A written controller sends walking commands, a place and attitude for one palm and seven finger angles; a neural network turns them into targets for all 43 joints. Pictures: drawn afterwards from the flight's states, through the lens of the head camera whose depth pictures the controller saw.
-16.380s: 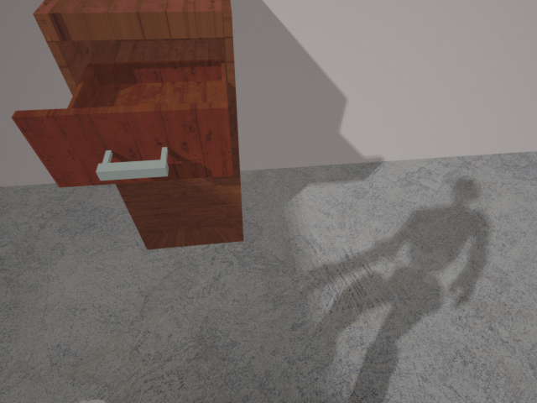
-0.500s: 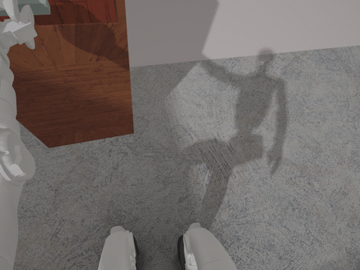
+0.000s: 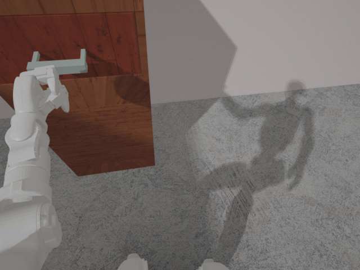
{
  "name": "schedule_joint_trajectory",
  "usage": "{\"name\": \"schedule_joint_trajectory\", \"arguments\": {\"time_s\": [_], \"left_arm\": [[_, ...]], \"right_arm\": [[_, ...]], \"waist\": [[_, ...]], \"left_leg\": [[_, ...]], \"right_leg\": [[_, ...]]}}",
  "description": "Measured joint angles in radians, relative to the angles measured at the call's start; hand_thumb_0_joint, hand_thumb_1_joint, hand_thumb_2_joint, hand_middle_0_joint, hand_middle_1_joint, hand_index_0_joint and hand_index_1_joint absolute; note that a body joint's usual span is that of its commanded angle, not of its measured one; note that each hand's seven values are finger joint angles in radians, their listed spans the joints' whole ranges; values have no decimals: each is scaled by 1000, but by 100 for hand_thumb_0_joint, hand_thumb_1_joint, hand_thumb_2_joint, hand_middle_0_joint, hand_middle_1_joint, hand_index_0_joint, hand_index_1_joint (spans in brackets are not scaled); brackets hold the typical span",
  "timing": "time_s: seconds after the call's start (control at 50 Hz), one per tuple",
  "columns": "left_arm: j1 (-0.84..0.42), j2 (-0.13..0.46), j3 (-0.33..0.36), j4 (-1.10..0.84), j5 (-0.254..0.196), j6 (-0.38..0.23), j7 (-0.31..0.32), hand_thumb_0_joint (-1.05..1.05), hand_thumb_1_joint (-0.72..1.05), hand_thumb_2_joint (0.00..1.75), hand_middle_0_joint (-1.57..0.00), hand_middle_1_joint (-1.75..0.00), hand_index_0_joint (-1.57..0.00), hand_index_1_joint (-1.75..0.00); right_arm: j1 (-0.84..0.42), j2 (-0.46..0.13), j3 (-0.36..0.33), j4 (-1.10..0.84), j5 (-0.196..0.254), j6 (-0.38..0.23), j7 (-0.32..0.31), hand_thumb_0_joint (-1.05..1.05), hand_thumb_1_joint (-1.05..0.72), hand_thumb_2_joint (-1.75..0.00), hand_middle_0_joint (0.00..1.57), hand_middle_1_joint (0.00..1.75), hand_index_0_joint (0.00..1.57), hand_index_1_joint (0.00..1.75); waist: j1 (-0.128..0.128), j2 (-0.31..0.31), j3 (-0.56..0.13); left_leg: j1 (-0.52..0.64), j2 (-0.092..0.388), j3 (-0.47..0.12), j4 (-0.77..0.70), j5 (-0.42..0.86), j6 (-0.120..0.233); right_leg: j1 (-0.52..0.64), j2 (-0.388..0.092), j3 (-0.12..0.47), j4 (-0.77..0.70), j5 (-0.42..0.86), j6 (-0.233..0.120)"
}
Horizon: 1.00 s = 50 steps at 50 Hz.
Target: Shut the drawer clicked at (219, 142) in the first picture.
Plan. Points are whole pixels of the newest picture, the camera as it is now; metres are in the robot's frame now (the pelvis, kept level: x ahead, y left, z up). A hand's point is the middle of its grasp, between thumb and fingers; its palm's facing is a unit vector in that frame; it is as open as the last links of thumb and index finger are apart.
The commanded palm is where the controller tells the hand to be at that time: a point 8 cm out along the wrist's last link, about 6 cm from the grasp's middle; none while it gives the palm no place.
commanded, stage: draw the hand back to the body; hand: left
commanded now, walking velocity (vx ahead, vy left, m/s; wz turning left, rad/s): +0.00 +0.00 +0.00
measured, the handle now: (59, 61) +0.59 +0.27 +0.08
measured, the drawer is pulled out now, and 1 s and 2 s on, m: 0.00 0.00 0.00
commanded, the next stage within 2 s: step back with the hand held close in 1.20 s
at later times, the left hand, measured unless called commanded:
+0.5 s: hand (28, 158) +0.30 +0.22 +0.14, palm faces +0.30 -0.93 -0.24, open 3.3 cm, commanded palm +0.26 +0.27 +0.16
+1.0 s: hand out of the picture +0.17 +0.22 +0.20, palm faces +0.41 -0.83 -0.38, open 3.3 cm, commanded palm +0.11 +0.26 +0.22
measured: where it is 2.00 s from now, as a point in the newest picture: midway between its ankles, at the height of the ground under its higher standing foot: outside the picture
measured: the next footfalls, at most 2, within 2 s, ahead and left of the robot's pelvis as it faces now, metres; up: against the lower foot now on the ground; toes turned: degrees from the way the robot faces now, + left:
none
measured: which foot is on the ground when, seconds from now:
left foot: down 0.00-1.00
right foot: down 0.00-1.00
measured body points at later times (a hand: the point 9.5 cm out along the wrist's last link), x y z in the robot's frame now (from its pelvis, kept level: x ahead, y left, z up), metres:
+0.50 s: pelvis +0.00 -0.02 +0.04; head +0.00 -0.04 +0.49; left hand +0.28 +0.27 +0.16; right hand +0.20 -0.24 -0.05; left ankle +0.01 +0.11 -0.69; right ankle -0.04 -0.14 -0.69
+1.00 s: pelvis +0.00 -0.02 +0.05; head -0.02 -0.06 +0.50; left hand +0.15 +0.26 +0.23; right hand +0.19 -0.24 -0.04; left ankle +0.01 +0.11 -0.69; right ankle -0.04 -0.14 -0.69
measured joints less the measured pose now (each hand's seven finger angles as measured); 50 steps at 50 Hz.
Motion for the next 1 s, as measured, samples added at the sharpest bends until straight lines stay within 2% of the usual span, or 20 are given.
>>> {"name": "schedule_joint_trajectory", "arguments": {"time_s": [0.08, 0.14, 0.24, 0.34, 0.4, 0.44, 0.5, 0.56, 0.66, 0.76, 1.0], "left_arm": [[158, -61, -20, -153, -33, 51, 12, 2, 90, 90, -139, -160, -140, -160], [253, -92, -45, -254, -52, 65, 23, 2, 90, 90, -139, -160, -140, -160], [353, -120, -84, -370, -85, 92, 10, 2, 90, 90, -140, -160, -140, -160], [426, -135, -117, -457, -112, 144, -16, 2, 90, 90, -140, -160, -140, -160], [500, -131, -167, -554, -34, 177, 81, 2, 90, 90, -140, -160, -140, -160], [556, -137, -198, -618, 0, 197, 148, 2, 90, 90, -140, -160, -140, -160], [626, -149, -221, -695, 29, 219, 213, 2, 90, 90, -140, -160, -140, -160], [681, -157, -226, -755, 42, 230, 250, 2, 90, 90, -140, -160, -140, -160], [769, -160, -212, -857, 50, 232, 278, 2, 90, 90, -140, -160, -140, -160], [880, -161, -200, -978, 49, 217, 279, 2, 90, 90, -140, -160, -140, -160], [1180, -144, -144, -1268, 51, 173, 270, 1, 89, 90, -140, -160, -141, -160]], "right_arm": [[-29, 2, 0, -16, 18, -5, -9, 0, -90, -90, 20, 30, 20, 30], [-60, 4, 0, -27, 27, -24, -19, 0, -90, -90, 20, 30, 20, 30], [-123, 0, 4, -34, 37, -52, -35, 0, -90, -90, 20, 30, 20, 30], [-175, -9, 12, -48, 48, -73, -50, 0, -90, -90, 20, 30, 20, 30], [-209, -5, 16, -51, 44, -77, -65, 1, -90, -90, 20, 30, 20, 30], [-225, -1, 21, -51, 42, -79, -75, 1, -90, -90, 20, 30, 20, 30], [-243, 5, 31, -48, 37, -82, -86, 1, -90, -90, 20, 30, 20, 30], [-254, 11, 41, -39, 30, -87, -92, 1, -90, -90, 20, 30, 20, 30], [-259, 18, 47, -22, 18, -104, -96, 1, -90, -90, 20, 30, 20, 30], [-251, 18, 43, -8, 8, -120, -94, 1, -90, -90, 20, 30, 20, 30], [-220, 16, 12, 4, -10, -160, -91, 1, -90, -90, 20, 30, 20, 30]], "waist": [[23, 3, -1], [42, 3, 5], [78, 5, 12], [109, 11, 19], [127, 11, 43], [137, 13, 57], [150, 13, 77], [161, 12, 96], [173, 18, 124], [178, 29, 141], [188, 45, 146]], "left_leg": [[96, -6, 5, -55, 8, -3], [158, -14, 2, -88, 16, -7], [235, -27, -7, -126, 32, -12], [298, -38, -17, -159, 52, -15], [368, -43, -9, -209, 74, -20], [418, -48, -3, -256, 96, -19], [489, -54, 2, -324, 129, -18], [548, -56, 3, -382, 158, -21], [627, -54, 5, -456, 194, -26], [680, -52, 8, -504, 215, -28], [719, -46, 10, -529, 221, -30]], "right_leg": [[93, -4, 3, -51, 8, -2], [155, -8, -1, -80, 12, -4], [236, -18, -12, -110, 15, -7], [299, -26, -24, -131, 23, -11], [358, -30, -17, -166, 38, -12], [403, -33, -13, -203, 57, -13], [466, -36, -11, -259, 85, -15], [522, -35, -12, -310, 110, -17], [599, -29, -12, -383, 146, -22], [651, -25, -10, -435, 170, -23], [701, -17, -8, -487, 192, -23]]}}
